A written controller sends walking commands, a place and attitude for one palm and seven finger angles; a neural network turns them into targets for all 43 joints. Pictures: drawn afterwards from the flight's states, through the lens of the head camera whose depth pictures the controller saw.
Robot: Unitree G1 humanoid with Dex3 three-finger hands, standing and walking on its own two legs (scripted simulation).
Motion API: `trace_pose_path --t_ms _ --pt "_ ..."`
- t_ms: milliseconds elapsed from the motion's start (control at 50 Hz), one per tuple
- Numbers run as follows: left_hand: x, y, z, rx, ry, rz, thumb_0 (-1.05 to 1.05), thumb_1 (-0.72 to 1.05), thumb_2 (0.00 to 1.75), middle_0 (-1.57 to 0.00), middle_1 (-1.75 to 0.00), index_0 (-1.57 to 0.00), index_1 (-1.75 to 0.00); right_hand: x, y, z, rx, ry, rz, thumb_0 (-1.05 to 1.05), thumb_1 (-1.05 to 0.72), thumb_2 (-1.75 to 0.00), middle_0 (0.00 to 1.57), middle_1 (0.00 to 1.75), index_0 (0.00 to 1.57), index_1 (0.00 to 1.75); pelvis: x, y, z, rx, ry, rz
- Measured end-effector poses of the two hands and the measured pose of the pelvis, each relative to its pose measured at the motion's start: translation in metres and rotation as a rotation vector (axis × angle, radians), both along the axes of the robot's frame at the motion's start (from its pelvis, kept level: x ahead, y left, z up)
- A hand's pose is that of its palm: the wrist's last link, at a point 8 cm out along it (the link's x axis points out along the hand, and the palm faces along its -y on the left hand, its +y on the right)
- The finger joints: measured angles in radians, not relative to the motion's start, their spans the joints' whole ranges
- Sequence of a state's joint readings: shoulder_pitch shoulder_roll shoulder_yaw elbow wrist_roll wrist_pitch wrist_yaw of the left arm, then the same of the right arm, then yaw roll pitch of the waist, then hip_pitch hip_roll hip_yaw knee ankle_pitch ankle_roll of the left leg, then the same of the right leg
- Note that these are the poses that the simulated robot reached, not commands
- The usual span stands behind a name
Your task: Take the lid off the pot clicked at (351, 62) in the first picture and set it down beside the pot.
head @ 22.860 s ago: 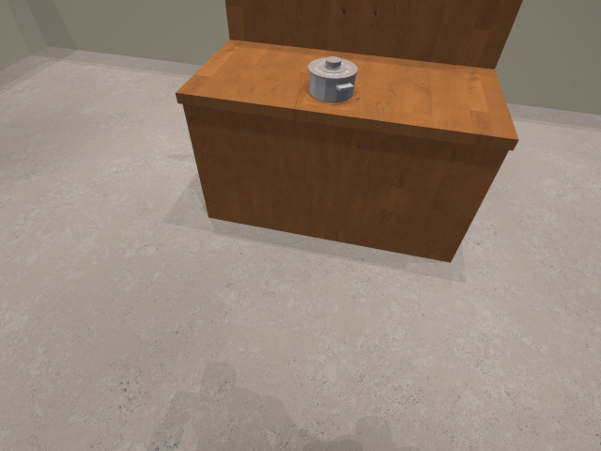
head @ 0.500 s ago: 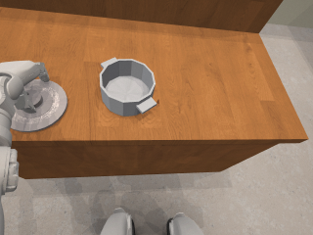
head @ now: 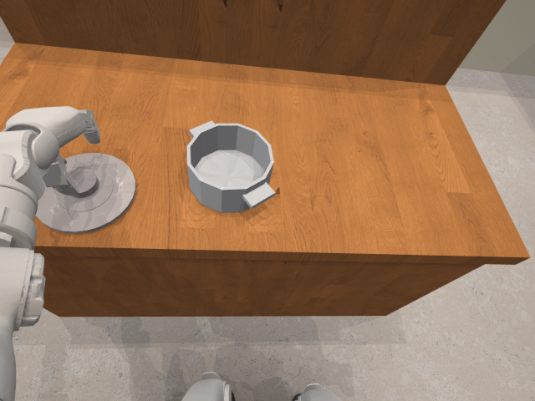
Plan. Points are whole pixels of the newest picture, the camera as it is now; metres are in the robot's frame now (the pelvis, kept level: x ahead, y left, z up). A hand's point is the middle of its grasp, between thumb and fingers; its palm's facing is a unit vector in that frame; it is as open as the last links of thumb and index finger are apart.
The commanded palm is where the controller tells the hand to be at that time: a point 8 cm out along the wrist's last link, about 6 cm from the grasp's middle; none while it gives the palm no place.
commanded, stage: raise the empty hand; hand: left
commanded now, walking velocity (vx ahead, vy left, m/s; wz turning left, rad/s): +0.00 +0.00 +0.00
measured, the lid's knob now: (81, 183) +0.48 +0.31 -0.05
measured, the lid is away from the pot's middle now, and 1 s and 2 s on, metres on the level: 0.26 0.26 0.26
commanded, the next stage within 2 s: draw the hand back to the body in 0.82 s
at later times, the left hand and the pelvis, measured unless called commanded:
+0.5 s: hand (46, 134) +0.46 +0.31 +0.09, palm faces -0.41 -0.10 -0.90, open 11.0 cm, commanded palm +0.50 +0.29 +0.15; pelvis +0.01 +0.00 +0.02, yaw +1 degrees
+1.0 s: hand (40, 122) +0.46 +0.30 +0.11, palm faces -0.43 -0.08 -0.90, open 11.0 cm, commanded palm +0.49 +0.29 +0.18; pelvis +0.02 -0.01 +0.03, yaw +1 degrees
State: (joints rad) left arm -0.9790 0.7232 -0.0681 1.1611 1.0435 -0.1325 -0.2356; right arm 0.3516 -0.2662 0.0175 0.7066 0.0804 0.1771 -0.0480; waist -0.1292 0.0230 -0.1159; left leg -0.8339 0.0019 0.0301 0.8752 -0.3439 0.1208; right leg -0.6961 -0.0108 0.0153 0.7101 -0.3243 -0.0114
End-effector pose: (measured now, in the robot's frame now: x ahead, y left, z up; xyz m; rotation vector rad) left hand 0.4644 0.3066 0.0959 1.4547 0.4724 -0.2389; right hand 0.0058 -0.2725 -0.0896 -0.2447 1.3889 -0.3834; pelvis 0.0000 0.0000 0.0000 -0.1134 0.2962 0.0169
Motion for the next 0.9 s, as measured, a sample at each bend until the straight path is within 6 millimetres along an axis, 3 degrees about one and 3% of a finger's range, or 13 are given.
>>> trace_pose_path --t_ms 320,800,900 --pt "0.002 0.002 0.037 -0.002 -0.027 -0.002 0.0 0.03 0.57 -0.34 -0.91 -0.34 -0.91 -0.007 -0.007 0.01 -0.007 0.012 -0.012 0.01 -0.9 -0.89 0.2 0.3 0.2 0.3 0.008 -0.002 0.012 0.014 -0.035 0.003" --pt "0.003 0.0 0.085 0.014 -0.042 -0.006 0.0 0.03 0.57 -0.34 -0.91 -0.34 -0.91 0.041 -0.011 0.017 0.015 -0.093 0.043 0.01 -0.9 -0.89 0.2 0.3 0.2 0.3 0.019 -0.009 0.026 0.036 -0.087 0.012" --pt "0.003 0.005 0.078 0.008 0.005 0.03 0.0 0.03 0.57 -0.34 -0.91 -0.34 -0.91 0.045 -0.014 0.018 0.013 -0.095 0.052 0.01 -0.9 -0.89 0.2 0.3 0.2 0.3 0.02 -0.012 0.026 0.039 -0.083 0.009"
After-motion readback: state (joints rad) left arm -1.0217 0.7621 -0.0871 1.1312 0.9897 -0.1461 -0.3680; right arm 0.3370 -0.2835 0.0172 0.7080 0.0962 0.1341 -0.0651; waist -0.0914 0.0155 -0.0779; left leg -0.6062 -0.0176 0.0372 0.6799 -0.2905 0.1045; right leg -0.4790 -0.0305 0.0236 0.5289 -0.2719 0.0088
